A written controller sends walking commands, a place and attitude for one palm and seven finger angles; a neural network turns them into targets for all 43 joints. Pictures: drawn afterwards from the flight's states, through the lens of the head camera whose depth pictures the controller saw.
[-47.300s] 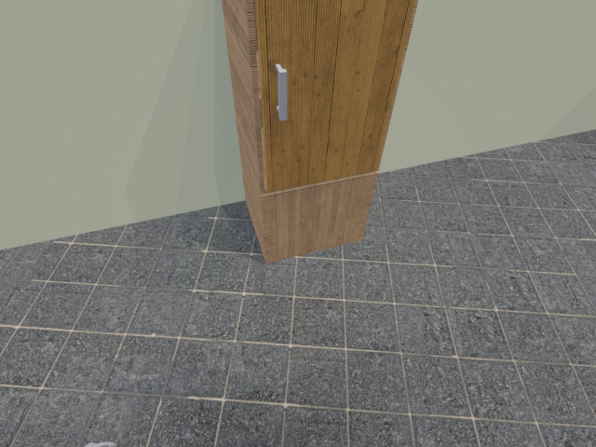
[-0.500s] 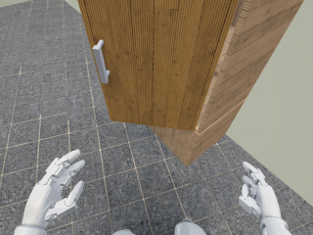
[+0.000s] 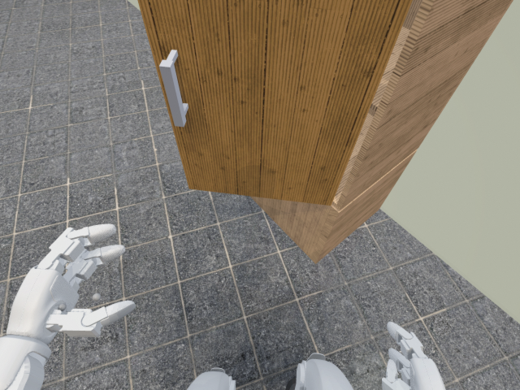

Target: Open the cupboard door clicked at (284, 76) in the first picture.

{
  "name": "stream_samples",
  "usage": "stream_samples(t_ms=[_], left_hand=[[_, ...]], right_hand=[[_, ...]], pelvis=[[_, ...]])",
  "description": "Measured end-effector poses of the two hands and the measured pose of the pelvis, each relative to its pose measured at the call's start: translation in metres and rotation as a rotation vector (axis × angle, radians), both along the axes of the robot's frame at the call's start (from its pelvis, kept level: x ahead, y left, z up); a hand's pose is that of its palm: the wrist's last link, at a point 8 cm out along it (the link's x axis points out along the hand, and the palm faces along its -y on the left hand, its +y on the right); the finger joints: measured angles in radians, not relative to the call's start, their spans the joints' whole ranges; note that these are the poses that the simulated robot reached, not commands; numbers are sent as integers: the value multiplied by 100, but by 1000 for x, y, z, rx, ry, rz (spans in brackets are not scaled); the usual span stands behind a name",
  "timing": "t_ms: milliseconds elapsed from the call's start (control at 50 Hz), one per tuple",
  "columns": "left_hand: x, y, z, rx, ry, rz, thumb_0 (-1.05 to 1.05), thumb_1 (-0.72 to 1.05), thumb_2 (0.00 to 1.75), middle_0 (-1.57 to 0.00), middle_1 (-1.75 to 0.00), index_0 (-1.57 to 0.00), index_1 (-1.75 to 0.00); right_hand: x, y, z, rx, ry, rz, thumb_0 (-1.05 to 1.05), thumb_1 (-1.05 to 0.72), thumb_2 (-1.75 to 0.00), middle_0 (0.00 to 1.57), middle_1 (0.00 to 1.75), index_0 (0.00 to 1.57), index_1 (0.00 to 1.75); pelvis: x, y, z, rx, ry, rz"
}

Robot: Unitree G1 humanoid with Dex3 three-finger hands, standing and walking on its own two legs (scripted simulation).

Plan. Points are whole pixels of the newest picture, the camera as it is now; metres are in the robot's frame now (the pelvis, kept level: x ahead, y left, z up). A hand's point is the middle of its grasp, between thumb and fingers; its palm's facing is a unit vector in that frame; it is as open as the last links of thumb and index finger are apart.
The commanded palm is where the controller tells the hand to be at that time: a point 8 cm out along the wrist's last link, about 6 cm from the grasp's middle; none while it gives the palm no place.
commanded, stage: raise the hand with hooked fingers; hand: left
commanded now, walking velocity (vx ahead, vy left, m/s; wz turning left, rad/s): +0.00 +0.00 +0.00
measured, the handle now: (176, 89) +0.61 +0.19 +0.09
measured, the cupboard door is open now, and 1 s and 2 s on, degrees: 43 43 43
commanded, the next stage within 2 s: move the hooked fingers beside the handle in 1.24 s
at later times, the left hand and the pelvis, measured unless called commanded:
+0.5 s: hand (67, 253) +0.28 +0.27 +0.08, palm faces -0.05 -1.00 -0.06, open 13.7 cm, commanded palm +0.25 +0.32 +0.09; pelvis +0.02 +0.01 +0.02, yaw +0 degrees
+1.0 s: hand (70, 225) +0.31 +0.27 +0.10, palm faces -0.06 -1.00 -0.04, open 14.0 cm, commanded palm +0.28 +0.32 +0.10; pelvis +0.02 +0.00 +0.03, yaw -1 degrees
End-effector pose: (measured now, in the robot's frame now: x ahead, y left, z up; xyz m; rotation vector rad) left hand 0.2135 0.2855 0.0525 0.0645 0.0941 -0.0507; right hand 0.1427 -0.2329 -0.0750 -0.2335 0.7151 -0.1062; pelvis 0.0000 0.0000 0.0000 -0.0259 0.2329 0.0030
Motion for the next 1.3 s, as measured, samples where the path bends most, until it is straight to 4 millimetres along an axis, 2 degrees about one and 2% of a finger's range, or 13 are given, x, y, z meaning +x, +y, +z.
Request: stream_samples(t_ms=[180, 300, 440, 600, 840, 1020, 1300], left_hand=[[9, 13, 5, -5, -21, -11, 0, -11, 47, -27, -95, -28, -95], [22, 23, 15, -1, -37, -5, 0, -25, 41, -28, -104, -29, -104], [38, 36, 25, -4, -32, 4, -1, -40, 34, -29, -114, -30, -114], [56, 46, 40, -1, -40, -1, -1, -48, 31, -30, -119, -30, -119], [78, 51, 54, -20, -51, -5, -1, -50, 30, -30, -120, -30, -120], [76, 39, 48, -21, -42, -10, -1, -50, 30, -30, -120, -30, -120], [69, 35, 50, -17, -43, -3, -2, -50, 30, -30, -120, -30, -120]], right_hand=[[15, -14, 25, -88, -51, 9, 1, -91, -90, 20, 30, 20, 30], [31, -4, 35, -84, -86, 33, 1, -91, -90, 20, 30, 20, 30], [40, 12, 37, -50, -82, 60, 1, -91, -90, 20, 30, 20, 30], [33, 13, 31, -32, -34, 56, 1, -91, -90, 20, 30, 21, 30], [12, -11, 32, -62, 28, 3, 1, -91, -90, 20, 30, 21, 30], [5, -22, 35, -68, 30, -15, 1, -91, -90, 20, 30, 20, 30], [12, -17, 32, -42, 7, 1, 1, -91, -90, 20, 30, 20, 30]], pelvis=[[5, 9, 6, -10, -21, 4], [9, 11, 11, -15, -36, 8], [14, 13, 17, -18, -44, 10], [18, 12, 22, -15, -46, 7], [17, 6, 28, -5, -48, -3], [15, 1, 29, 2, -51, -11], [12, -5, 29, 5, -59, -5]])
